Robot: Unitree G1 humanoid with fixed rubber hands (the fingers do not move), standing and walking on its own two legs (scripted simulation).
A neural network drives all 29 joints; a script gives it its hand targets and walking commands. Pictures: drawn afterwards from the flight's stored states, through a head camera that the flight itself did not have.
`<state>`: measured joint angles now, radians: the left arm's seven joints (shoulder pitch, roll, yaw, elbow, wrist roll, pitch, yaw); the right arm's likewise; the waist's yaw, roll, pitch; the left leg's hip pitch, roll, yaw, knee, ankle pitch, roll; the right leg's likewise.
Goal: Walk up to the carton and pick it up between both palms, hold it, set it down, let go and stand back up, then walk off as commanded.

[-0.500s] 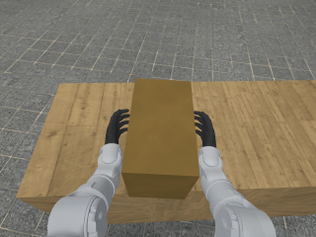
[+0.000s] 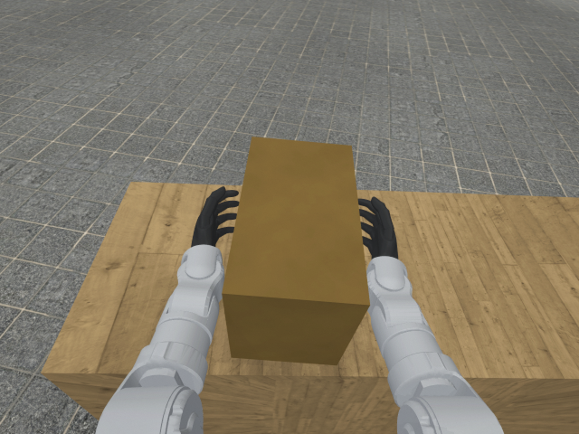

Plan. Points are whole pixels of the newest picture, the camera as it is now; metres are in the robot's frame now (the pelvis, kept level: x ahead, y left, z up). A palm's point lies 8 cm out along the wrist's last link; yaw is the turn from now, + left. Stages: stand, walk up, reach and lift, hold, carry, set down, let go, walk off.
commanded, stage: reach and lift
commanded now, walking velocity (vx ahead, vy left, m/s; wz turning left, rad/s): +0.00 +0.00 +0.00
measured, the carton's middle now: (293, 248) +0.40 -0.02 +0.03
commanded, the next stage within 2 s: none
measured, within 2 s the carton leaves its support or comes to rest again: neither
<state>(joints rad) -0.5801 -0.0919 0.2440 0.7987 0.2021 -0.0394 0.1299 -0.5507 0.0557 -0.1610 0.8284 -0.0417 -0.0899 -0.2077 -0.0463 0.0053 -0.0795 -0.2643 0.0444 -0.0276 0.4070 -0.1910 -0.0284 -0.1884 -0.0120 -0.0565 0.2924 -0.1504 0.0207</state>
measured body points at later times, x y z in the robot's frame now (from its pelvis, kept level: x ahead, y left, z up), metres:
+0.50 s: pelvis -0.01 +0.00 +0.00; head -0.04 +0.03 +0.45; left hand +0.38 +0.12 +0.14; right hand +0.36 -0.14 +0.12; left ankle +0.01 +0.13 -0.75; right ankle +0.00 -0.13 -0.75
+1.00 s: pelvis -0.01 -0.01 +0.00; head -0.03 +0.02 +0.45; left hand +0.37 +0.12 +0.16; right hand +0.36 -0.14 +0.14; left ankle +0.01 +0.13 -0.75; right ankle +0.00 -0.13 -0.75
